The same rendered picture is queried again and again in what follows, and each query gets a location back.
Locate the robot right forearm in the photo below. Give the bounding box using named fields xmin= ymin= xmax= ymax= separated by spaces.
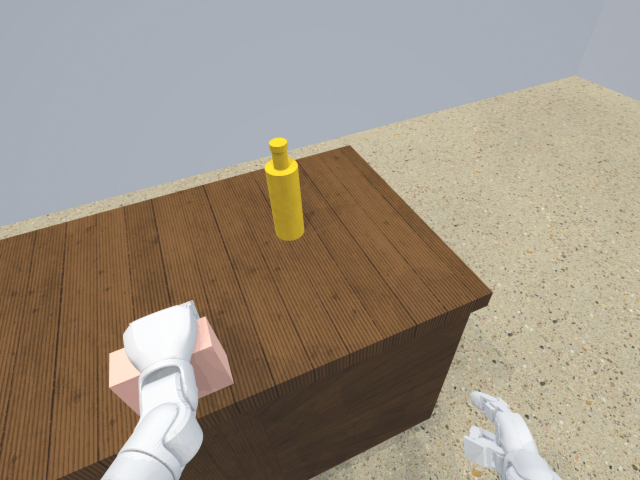
xmin=503 ymin=450 xmax=562 ymax=480

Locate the sponge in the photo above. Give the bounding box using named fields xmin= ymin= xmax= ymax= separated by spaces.
xmin=109 ymin=316 xmax=234 ymax=416

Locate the robot right hand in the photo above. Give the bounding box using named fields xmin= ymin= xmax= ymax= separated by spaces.
xmin=464 ymin=391 xmax=539 ymax=480

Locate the table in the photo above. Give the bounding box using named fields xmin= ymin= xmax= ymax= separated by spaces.
xmin=0 ymin=145 xmax=493 ymax=480

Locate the robot left hand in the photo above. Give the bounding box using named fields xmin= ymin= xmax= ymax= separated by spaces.
xmin=123 ymin=300 xmax=200 ymax=393

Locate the robot left forearm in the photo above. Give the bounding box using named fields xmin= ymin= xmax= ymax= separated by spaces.
xmin=101 ymin=359 xmax=203 ymax=480

